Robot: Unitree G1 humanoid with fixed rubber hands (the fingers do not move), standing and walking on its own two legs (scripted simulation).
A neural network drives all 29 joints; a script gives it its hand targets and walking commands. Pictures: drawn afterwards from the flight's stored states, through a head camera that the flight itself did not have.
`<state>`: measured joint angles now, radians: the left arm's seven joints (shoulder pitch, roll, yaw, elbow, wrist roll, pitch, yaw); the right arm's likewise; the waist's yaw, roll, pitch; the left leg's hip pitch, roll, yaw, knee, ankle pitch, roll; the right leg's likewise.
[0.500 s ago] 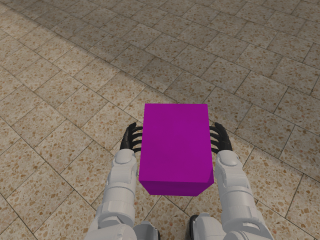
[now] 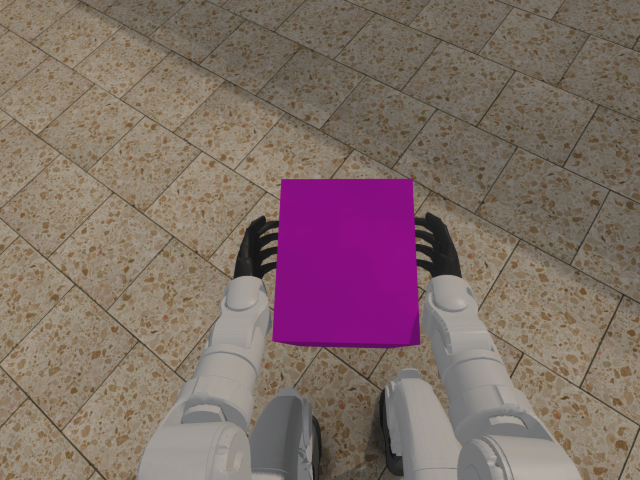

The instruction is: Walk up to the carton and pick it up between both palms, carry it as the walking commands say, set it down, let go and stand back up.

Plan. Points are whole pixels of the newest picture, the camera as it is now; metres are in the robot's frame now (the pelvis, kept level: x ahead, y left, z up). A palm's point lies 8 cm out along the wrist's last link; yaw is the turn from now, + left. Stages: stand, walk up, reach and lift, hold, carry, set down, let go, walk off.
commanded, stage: set down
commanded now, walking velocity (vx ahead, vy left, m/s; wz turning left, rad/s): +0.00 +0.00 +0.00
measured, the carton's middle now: (345, 279) +0.39 +0.00 -0.15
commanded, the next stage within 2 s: none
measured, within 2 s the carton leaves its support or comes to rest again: neither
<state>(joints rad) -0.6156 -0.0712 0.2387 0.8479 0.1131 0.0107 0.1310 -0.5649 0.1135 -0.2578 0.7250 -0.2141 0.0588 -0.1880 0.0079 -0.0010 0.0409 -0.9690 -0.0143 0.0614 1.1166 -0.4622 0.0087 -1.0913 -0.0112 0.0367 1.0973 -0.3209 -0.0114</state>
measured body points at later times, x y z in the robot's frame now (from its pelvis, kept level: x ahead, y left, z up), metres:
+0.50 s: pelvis +0.00 +0.00 -0.07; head +0.23 -0.03 +0.32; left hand +0.44 +0.13 -0.15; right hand +0.44 -0.13 -0.15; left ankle +0.04 +0.12 -0.65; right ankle +0.11 -0.11 -0.65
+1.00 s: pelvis -0.01 +0.01 -0.14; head +0.26 -0.02 +0.22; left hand +0.47 +0.13 -0.23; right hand +0.47 -0.13 -0.24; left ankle +0.04 +0.13 -0.65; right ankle +0.11 -0.11 -0.65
